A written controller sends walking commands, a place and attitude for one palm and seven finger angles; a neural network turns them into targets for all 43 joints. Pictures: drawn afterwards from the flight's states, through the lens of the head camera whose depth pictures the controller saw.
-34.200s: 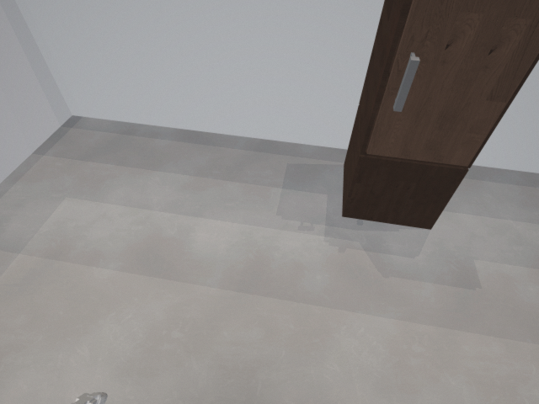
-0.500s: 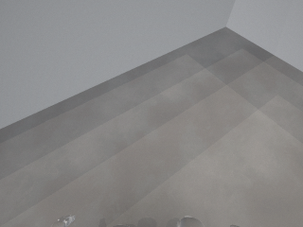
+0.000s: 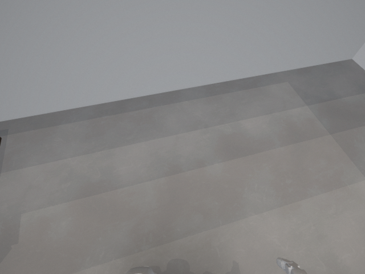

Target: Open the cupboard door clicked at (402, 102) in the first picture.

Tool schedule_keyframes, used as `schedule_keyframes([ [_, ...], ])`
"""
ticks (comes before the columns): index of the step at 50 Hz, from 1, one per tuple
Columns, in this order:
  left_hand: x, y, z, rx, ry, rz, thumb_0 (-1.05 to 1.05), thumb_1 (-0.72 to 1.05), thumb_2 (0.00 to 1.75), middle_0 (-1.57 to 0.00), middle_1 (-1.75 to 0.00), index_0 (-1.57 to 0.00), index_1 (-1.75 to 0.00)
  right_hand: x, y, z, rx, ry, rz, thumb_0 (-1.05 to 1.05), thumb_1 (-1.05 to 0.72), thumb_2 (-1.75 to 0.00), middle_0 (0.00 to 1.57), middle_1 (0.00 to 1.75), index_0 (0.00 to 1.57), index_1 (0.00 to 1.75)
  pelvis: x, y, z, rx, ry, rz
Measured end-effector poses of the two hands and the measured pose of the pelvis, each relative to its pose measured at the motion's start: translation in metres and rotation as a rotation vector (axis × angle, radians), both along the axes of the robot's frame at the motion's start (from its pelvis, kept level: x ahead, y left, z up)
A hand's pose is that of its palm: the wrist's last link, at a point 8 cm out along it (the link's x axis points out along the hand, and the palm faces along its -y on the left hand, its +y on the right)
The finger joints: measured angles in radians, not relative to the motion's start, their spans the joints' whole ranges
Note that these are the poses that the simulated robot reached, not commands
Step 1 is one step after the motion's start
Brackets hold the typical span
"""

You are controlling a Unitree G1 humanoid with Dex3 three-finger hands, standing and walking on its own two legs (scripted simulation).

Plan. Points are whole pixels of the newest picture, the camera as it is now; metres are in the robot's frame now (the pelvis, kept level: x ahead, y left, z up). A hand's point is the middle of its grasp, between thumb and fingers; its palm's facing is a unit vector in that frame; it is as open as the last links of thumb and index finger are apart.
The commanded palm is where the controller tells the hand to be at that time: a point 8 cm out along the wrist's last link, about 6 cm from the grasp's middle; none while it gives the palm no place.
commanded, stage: turn to face it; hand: left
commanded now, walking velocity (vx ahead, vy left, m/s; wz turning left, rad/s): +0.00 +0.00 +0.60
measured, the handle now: out of the picture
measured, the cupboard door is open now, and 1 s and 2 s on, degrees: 50 50 50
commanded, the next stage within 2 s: take the last steps up to it in 1.94 s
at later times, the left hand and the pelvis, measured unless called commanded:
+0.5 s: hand out of the picture +0.06 +0.16 -0.13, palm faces +0.27 -0.92 -0.28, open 7.4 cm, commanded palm none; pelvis +0.02 -0.06 +0.02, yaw +17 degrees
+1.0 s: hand out of the picture +0.00 +0.20 -0.14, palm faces +0.56 -0.78 -0.26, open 7.4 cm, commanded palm none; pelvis +0.04 -0.04 +0.02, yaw +34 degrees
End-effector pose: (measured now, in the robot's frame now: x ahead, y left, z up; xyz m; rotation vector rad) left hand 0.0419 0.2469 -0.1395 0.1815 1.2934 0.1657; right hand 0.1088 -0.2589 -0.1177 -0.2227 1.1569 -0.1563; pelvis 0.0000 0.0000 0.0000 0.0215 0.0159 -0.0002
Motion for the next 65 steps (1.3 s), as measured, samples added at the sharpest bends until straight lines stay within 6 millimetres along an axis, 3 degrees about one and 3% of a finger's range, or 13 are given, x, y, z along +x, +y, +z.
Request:
schedule_keyframes([
  [3, -0.008, 0.013, -0.001, 0.021, 0.032, 0.045, 0.01, 0.90, 0.90, -0.20, -0.30, -0.20, -0.30, 0.013, 0.007, 0.006, -0.017, -0.026, 0.045, 0.00, -0.91, -0.89, 0.19, 0.30, 0.20, 0.30, 0.000, 0.001, 0.002, -0.005, -0.004, 0.028],
  [8, 0.003, 0.019, 0.017, 0.040, -0.026, 0.091, 0.01, 0.91, 0.90, -0.20, -0.30, -0.20, -0.30, 0.015, 0.009, 0.012, -0.019, 0.007, 0.091, 0.00, -0.90, -0.89, 0.20, 0.30, 0.20, 0.30, 0.003, -0.004, 0.013, -0.020, 0.001, 0.079],
  [13, 0.020, 0.009, 0.031, 0.065, -0.099, 0.111, 0.01, 0.91, 0.90, -0.20, -0.30, -0.20, -0.30, 0.015, 0.000, 0.005, 0.007, 0.050, 0.116, 0.00, -0.90, -0.89, 0.20, 0.30, 0.21, 0.30, 0.008, -0.019, 0.016, -0.025, 0.004, 0.130],
  [18, 0.026, -0.012, 0.035, 0.106, -0.165, 0.135, 0.01, 0.91, 0.90, -0.20, -0.30, -0.20, -0.30, 0.025, -0.022, -0.015, 0.035, 0.078, 0.133, 0.01, -0.90, -0.89, 0.20, 0.30, 0.21, 0.30, 0.016, -0.044, 0.005, -0.008, 0.007, 0.190],
  [23, 0.004, -0.038, 0.040, 0.090, -0.137, 0.200, 0.00, 0.90, 0.90, -0.20, -0.30, -0.20, -0.30, 0.046, -0.030, -0.011, 0.034, 0.098, 0.182, 0.01, -0.90, -0.89, 0.20, 0.30, 0.20, 0.30, 0.020, -0.053, 0.013, 0.006, -0.013, 0.265],
  [29, -0.029, -0.059, 0.031, 0.029, -0.082, 0.302, 0.01, 0.90, 0.90, -0.20, -0.30, -0.20, -0.30, 0.079, -0.015, 0.003, 0.027, 0.091, 0.282, 0.01, -0.91, -0.89, 0.19, 0.30, 0.20, 0.30, 0.026, -0.056, 0.019, 0.018, -0.011, 0.355],
  [36, -0.084, -0.047, -0.001, -0.013, -0.019, 0.456, 0.00, 0.91, 0.90, -0.20, -0.30, -0.21, -0.30, 0.126, 0.035, 0.005, -0.010, 0.013, 0.450, 0.01, -0.91, -0.90, 0.19, 0.30, 0.20, 0.30, 0.026, -0.038, 0.002, -0.014, -0.003, 0.457],
  [40, -0.103, -0.033, -0.004, -0.002, 0.036, 0.516, 0.01, 0.91, 0.90, -0.20, -0.30, -0.20, -0.30, 0.136, 0.056, 0.012, -0.024, -0.025, 0.507, 0.00, -0.91, -0.89, 0.19, 0.30, 0.20, 0.30, 0.025, -0.032, 0.004, -0.020, -0.003, 0.495],
  [46, -0.093, -0.017, 0.018, 0.035, -0.028, 0.563, 0.01, 0.91, 0.90, -0.20, -0.30, -0.20, -0.30, 0.132, 0.063, 0.018, -0.032, 0.025, 0.556, 0.00, -0.90, -0.89, 0.20, 0.30, 0.21, 0.30, 0.031, -0.031, 0.018, -0.039, 0.004, 0.553],
  [53, -0.062, -0.017, 0.034, 0.088, -0.115, 0.589, 0.01, 0.91, 0.90, -0.20, -0.30, -0.20, -0.30, 0.135, 0.048, 0.006, -0.018, 0.103, 0.584, 0.00, -0.90, -0.89, 0.20, 0.30, 0.21, 0.30, 0.048, -0.045, 0.019, -0.040, 0.009, 0.635],
  [58, -0.048, -0.036, 0.037, 0.141, -0.167, 0.616, 0.01, 0.91, 0.90, -0.20, -0.30, -0.20, -0.30, 0.156, 0.033, -0.015, -0.004, 0.141, 0.605, 0.01, -0.90, -0.89, 0.20, 0.30, 0.21, 0.30, 0.065, -0.062, 0.008, -0.016, 0.012, 0.700],
  [65, -0.069, -0.082, 0.039, 0.089, -0.108, 0.723, 0.00, 0.90, 0.90, -0.20, -0.30, -0.20, -0.30, 0.193, 0.046, -0.006, -0.012, 0.143, 0.693, 0.01, -0.91, -0.89, 0.19, 0.30, 0.20, 0.30, 0.076, -0.066, 0.018, 0.013, -0.004, 0.805],
])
